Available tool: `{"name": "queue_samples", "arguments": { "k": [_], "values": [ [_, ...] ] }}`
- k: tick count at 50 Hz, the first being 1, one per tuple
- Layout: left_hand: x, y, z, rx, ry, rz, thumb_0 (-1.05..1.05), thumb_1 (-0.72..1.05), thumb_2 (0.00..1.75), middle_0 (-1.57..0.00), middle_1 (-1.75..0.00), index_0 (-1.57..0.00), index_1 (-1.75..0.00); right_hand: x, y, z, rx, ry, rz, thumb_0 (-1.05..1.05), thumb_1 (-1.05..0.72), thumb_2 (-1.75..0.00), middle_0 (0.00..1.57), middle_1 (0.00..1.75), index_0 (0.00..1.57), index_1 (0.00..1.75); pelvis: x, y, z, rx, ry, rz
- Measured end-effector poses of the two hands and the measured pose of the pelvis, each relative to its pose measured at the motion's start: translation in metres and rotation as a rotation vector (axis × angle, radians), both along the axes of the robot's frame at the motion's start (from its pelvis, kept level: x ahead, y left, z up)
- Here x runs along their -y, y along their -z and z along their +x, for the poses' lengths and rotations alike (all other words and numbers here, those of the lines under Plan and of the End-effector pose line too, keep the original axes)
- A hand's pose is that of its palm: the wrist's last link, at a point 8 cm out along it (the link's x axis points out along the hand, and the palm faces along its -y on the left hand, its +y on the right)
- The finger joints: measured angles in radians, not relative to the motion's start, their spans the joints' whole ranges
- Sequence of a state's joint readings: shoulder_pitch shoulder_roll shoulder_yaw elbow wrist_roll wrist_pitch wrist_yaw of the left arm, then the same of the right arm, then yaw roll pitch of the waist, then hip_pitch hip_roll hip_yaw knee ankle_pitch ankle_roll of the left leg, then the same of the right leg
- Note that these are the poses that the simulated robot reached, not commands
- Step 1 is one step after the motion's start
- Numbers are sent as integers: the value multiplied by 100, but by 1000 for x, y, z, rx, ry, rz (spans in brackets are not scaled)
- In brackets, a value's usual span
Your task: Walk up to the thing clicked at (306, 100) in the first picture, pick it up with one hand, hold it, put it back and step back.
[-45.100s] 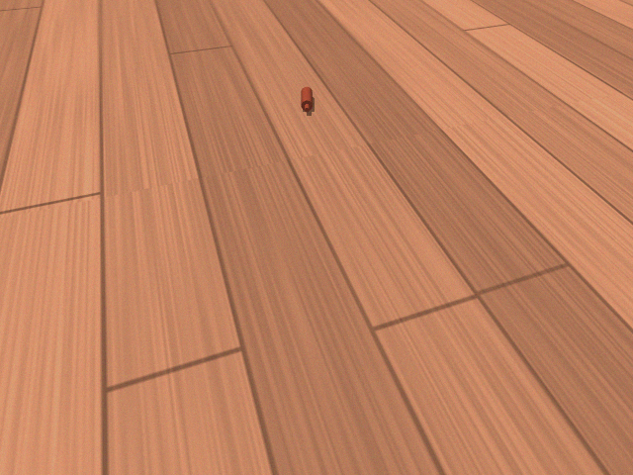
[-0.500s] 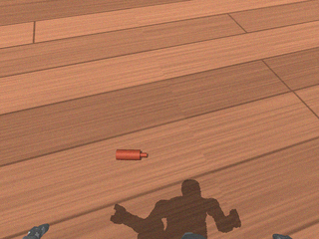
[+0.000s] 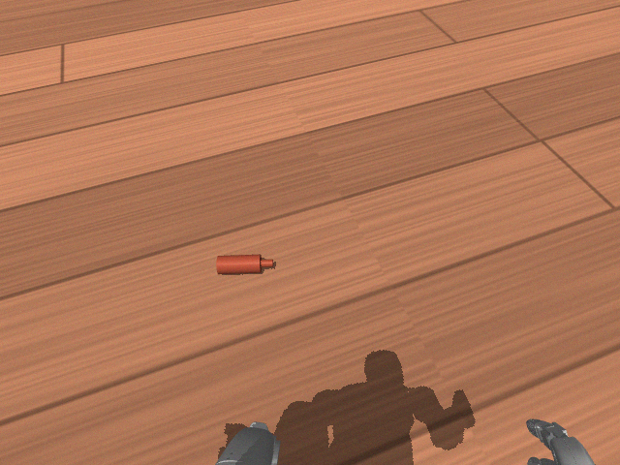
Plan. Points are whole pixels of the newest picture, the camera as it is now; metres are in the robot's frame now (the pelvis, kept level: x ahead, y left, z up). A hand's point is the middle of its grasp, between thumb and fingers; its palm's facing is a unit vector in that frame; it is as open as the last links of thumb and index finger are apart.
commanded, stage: step back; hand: left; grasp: from above
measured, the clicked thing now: (245, 264) +0.83 +0.24 -0.72
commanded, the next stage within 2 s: stand in 1.72 s
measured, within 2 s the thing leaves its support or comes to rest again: neither
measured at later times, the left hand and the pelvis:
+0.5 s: hand out of the picture -0.09 +0.26 -0.14, palm faces +0.07 -0.92 -0.38, open 7.4 cm; pelvis -0.17 -0.02 +0.01, yaw +3 degrees
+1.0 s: hand out of the picture -0.23 +0.27 -0.13, palm faces +0.09 -0.90 -0.42, open 7.4 cm; pelvis -0.26 -0.03 +0.01, yaw +6 degrees
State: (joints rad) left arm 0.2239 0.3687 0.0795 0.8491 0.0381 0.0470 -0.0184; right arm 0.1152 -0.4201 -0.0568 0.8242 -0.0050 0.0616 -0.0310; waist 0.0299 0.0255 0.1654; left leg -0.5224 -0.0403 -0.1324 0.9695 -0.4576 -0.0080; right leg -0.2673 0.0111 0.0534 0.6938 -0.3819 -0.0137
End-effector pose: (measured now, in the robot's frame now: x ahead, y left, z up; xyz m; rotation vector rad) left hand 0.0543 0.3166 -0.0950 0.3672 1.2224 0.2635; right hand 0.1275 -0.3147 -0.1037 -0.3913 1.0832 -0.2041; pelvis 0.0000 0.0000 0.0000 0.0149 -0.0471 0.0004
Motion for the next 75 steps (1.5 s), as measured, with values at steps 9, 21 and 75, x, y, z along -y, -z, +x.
{"name": "queue_samples", "arguments": {
  "k": [9,21,75],
  "values": [
    [8,-12,-41,83,-14,36,1,90,90,-21,-30,-20,-30,4,7,-78,-113,-46,6,1,-90,-90,20,29,20,30,10,-4,-56,-15,-67,13],
    [10,6,-117,116,-52,-27,1,91,90,-20,-30,-20,-30,-7,-11,-158,-96,-91,-6,1,-90,-90,20,30,20,30,15,-7,-147,5,-90,-25],
    [38,9,-228,81,-117,-52,1,90,90,-21,-30,-20,-30,17,6,-237,-139,-83,16,1,-90,-90,20,29,20,30,32,-5,-211,-5,-130,4]
  ]
}}
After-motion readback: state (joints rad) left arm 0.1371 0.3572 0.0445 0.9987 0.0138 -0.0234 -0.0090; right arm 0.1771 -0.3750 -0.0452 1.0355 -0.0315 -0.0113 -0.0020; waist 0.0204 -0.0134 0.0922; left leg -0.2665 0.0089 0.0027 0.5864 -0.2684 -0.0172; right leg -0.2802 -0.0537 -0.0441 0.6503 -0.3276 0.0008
